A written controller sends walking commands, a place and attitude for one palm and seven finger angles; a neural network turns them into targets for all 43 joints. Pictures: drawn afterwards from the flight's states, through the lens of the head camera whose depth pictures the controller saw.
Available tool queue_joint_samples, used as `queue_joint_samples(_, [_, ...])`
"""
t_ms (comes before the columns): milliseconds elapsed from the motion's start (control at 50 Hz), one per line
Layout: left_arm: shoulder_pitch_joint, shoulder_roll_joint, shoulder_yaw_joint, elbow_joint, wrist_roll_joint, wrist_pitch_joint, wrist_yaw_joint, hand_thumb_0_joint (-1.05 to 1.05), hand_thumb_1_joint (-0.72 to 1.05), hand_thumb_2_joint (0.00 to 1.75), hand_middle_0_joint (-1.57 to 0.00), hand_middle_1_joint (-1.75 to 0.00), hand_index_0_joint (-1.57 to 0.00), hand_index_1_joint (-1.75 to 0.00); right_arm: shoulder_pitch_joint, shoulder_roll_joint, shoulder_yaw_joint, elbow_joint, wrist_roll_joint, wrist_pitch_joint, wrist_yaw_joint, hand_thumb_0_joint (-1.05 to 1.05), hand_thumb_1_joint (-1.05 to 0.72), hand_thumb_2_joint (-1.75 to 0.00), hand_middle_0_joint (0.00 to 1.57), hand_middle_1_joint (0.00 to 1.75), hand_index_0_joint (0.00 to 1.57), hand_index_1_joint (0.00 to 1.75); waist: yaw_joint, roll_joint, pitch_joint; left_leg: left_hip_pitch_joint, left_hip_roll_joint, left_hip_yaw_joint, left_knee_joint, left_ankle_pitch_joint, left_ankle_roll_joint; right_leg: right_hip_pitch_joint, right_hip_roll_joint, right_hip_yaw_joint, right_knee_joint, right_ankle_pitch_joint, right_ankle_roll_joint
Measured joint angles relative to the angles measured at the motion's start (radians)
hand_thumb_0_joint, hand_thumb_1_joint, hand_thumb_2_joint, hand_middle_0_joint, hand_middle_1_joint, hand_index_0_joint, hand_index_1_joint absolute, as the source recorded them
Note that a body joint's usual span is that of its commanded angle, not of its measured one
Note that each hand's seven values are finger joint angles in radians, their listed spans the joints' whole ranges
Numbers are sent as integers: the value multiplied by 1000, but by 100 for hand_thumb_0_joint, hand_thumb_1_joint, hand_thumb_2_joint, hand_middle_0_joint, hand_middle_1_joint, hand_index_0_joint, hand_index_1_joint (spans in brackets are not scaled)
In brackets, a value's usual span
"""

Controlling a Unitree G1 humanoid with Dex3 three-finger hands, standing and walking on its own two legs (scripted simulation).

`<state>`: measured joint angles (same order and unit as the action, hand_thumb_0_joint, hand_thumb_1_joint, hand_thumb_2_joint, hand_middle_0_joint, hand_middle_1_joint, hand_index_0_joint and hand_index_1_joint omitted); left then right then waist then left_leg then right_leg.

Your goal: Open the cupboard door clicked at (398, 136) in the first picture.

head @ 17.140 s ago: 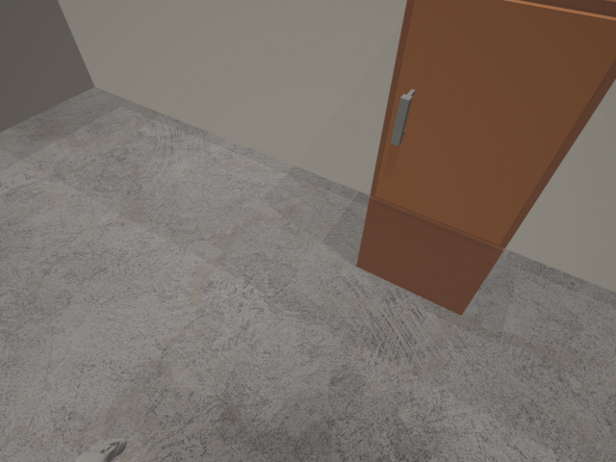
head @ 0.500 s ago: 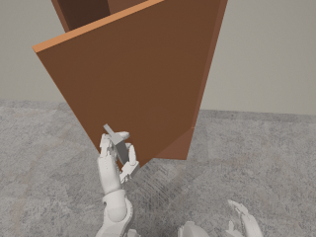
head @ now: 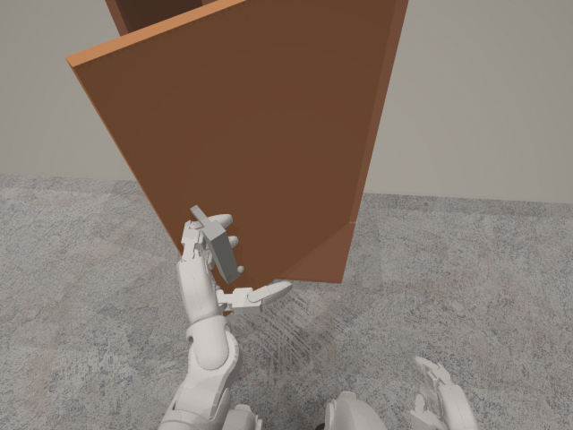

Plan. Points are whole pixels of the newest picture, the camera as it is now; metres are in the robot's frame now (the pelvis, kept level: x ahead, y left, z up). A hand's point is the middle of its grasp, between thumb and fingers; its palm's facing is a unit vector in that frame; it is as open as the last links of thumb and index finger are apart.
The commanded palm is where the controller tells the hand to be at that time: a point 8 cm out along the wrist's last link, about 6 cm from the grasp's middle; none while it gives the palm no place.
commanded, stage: open thumb and fingers to let go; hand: left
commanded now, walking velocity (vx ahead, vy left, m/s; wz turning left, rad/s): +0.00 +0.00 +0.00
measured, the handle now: (214, 245) +0.36 +0.12 +0.04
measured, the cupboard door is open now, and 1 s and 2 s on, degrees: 45 46 46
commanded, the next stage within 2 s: slide the hand sideways off the handle in 0.30 s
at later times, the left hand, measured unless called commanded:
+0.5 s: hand (235, 279) +0.31 +0.08 +0.04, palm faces +0.12 -0.99 -0.08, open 15.2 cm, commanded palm +0.28 +0.13 +0.04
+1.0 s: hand (216, 315) +0.26 +0.10 +0.04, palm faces -0.13 -0.99 -0.02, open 16.3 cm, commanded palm +0.24 +0.16 +0.04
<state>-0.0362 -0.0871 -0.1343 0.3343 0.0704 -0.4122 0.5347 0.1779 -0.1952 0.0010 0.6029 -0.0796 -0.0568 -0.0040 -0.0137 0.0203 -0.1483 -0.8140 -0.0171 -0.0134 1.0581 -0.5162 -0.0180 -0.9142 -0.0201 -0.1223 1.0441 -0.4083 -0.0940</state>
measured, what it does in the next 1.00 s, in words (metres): stands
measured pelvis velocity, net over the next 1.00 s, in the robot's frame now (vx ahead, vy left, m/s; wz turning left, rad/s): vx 0.01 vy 0.04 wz -0.02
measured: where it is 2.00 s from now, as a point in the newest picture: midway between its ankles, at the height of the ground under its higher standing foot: outside the picture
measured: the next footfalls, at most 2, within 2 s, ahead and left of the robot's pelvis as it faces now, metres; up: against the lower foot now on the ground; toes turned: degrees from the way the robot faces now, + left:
none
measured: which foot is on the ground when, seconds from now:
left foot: down 0.00-1.00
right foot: down 0.00-1.00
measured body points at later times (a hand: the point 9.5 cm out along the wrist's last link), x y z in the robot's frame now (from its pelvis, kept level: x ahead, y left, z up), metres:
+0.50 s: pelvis +0.00 +0.02 +0.00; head +0.06 +0.01 +0.44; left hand +0.30 +0.14 +0.04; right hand +0.17 -0.20 -0.11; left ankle +0.00 +0.13 -0.66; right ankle +0.06 -0.06 -0.66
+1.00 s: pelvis +0.01 +0.04 -0.01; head +0.08 +0.04 +0.43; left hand +0.26 +0.16 +0.04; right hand +0.19 -0.18 -0.10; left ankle +0.00 +0.13 -0.66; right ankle +0.06 -0.06 -0.66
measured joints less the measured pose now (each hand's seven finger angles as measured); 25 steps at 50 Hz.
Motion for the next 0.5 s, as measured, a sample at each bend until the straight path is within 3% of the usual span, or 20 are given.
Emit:
queue_joint_samples(220, [-22,-10,-20,30,15,-6,23,-1,-47,31,-27,-86,-27,-86,8,-1,1,2,-3,4,1,1,-91,-90,20,30,20,30,-6,0,2,1,-3,12,3,0,15,2,-1,12,-6,10,14])
queue_joint_samples(420, [-20,-9,-45,33,25,-4,25,-1,-50,30,-40,-64,-39,-66,3,5,5,-5,-6,6,13,1,-91,-90,20,30,21,30,5,2,-3,-2,-7,20,10,-4,28,1,-4,20,-6,12,27])
queue_joint_samples(460, [-8,13,-45,21,36,-14,-39,-1,-50,30,-40,-60,-36,-62,5,2,12,-10,-4,1,13,1,-91,-90,20,30,21,30,4,-1,1,-4,-11,19,15,-6,32,0,-9,20,0,9,29])
queue_joint_samples(500, [-1,71,-43,11,38,-33,-169,-1,-50,30,-36,-55,-30,-56,15,-4,16,-23,2,-2,9,1,-91,-90,20,30,21,30,8,-3,5,-10,-15,16,25,-9,35,-4,-14,17,10,4,30])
